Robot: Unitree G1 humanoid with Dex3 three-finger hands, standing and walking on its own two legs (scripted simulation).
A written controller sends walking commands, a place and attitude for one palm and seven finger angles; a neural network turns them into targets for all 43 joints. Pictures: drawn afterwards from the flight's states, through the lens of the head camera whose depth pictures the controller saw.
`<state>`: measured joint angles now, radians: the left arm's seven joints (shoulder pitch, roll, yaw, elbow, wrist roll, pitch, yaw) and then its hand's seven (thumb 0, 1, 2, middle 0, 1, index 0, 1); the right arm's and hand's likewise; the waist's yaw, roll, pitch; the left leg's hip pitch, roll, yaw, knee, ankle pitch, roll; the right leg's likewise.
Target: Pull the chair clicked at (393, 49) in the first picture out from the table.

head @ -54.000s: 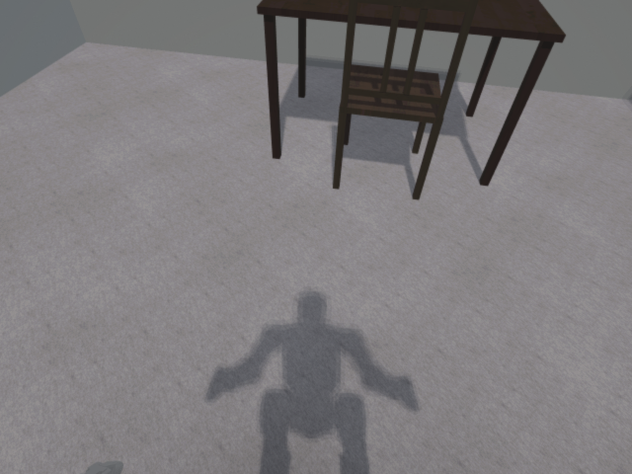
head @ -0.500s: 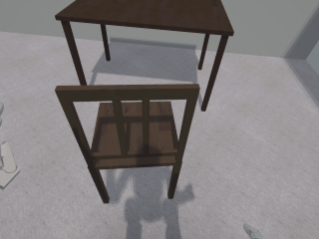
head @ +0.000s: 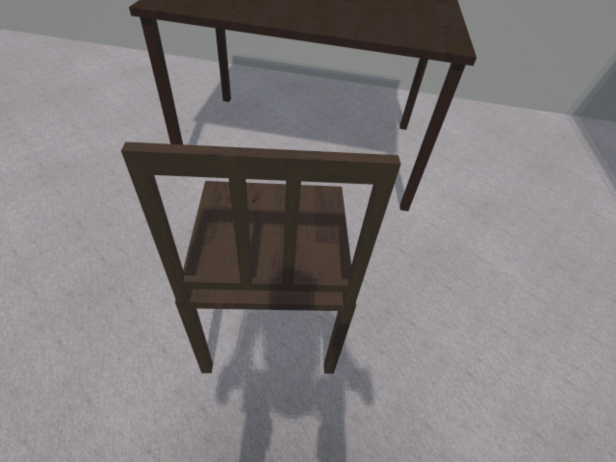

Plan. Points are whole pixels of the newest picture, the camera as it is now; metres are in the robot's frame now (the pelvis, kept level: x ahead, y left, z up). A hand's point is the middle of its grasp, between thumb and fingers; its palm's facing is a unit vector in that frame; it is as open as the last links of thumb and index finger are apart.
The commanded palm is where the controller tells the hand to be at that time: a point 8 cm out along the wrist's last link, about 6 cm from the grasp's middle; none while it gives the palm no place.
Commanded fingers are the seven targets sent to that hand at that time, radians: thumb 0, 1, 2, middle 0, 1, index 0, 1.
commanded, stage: let the arm hang, fingers relaxed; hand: left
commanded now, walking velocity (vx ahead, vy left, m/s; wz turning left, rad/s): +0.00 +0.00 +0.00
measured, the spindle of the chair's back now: (242, 235) +0.52 +0.15 -0.08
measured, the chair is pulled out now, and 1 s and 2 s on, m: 0.71 0.71 0.71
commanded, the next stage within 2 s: look to check the result in 0.80 s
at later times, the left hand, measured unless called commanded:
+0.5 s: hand out of the picture -0.02 +0.16 -0.17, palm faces +0.02 -0.98 -0.19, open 7.4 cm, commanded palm none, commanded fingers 0.00 0.90 0.90 -0.20 -0.30 -0.20 -0.30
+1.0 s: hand out of the picture -0.01 +0.14 -0.17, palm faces +0.03 -0.99 -0.16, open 7.4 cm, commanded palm none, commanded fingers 0.00 0.90 0.90 -0.20 -0.30 -0.20 -0.30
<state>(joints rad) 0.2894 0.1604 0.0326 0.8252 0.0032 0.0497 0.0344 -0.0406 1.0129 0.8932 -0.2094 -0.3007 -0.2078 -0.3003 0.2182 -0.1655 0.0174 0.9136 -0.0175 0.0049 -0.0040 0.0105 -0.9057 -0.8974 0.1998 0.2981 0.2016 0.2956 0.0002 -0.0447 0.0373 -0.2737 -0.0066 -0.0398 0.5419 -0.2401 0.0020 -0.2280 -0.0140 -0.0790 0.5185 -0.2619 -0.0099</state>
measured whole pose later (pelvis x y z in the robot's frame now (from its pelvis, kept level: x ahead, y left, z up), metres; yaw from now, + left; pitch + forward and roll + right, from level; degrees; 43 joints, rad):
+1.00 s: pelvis +0.01 -0.02 +0.00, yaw -1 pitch -1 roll +0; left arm 0.33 0.13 -0.01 1.07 0.00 0.02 0.03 0.00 0.91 0.90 -0.20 -0.30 -0.20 -0.30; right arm 0.34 -0.11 0.00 1.09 -0.01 0.00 -0.04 0.01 -0.91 -0.90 0.20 0.30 0.20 0.30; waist 0.00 0.01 0.05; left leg -0.24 0.02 -0.03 0.48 -0.22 -0.02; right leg -0.21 0.01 -0.07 0.46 -0.24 -0.04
